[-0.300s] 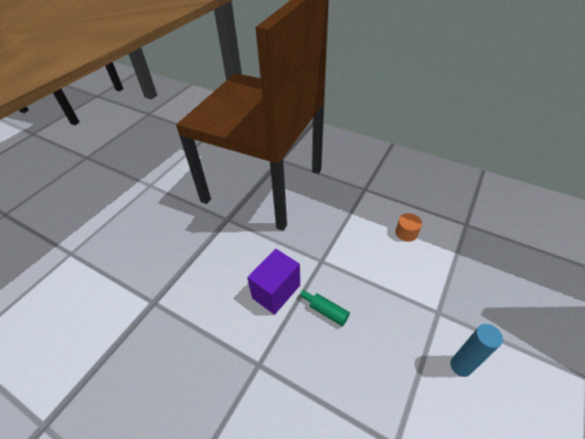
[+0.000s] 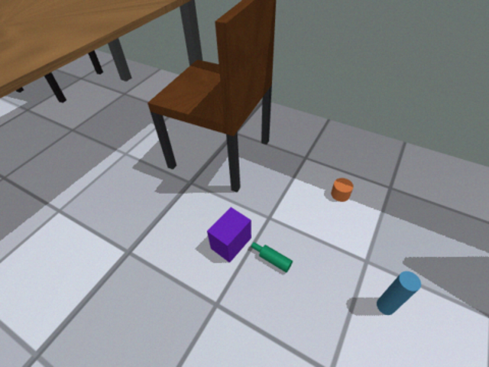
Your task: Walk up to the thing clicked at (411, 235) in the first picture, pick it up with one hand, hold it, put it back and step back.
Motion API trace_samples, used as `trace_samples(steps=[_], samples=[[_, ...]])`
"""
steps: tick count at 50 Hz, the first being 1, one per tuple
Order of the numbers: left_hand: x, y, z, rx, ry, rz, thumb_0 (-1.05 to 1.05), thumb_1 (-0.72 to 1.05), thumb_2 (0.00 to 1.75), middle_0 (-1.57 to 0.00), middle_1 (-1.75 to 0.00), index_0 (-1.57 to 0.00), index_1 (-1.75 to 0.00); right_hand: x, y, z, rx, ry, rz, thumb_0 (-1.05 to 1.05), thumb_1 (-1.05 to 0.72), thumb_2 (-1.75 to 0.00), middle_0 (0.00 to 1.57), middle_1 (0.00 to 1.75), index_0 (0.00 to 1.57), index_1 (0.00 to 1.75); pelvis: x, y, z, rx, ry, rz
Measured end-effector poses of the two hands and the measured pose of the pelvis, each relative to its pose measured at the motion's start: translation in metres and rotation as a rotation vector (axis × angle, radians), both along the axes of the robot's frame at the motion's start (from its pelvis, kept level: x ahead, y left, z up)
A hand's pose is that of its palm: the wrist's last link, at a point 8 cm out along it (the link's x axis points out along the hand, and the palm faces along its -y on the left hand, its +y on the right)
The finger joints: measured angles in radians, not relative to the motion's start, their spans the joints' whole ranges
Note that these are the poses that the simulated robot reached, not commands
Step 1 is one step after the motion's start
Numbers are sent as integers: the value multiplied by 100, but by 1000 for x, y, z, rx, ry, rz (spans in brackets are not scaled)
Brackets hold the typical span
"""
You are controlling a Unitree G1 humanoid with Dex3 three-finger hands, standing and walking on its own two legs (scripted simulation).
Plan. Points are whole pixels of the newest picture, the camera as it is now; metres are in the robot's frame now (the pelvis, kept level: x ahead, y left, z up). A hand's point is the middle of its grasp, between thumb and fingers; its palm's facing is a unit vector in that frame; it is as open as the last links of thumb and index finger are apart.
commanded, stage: stand
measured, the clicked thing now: (341, 189) +1.06 -0.43 -0.74
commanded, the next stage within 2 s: walk up in 0.82 s
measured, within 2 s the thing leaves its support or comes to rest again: neither
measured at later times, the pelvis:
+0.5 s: pelvis +0.00 +0.01 +0.00, yaw +0 degrees
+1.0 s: pelvis -0.01 +0.04 -0.01, yaw -14 degrees
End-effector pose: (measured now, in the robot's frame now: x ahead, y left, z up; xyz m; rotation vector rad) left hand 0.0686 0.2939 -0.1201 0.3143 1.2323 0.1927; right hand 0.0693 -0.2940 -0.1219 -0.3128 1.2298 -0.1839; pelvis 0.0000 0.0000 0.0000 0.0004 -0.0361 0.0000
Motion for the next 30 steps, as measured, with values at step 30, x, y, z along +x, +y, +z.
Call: trace_samples(steps=[30], samples=[[6, 7, 1, 2, -7, -3, 1, 91, 90, -20, -30, -21, -30, 4, 5, 2, -5, -3, 0, 1, -90, -90, 20, 30, 20, 30, 4, 6, 1, -1, -2, 1]])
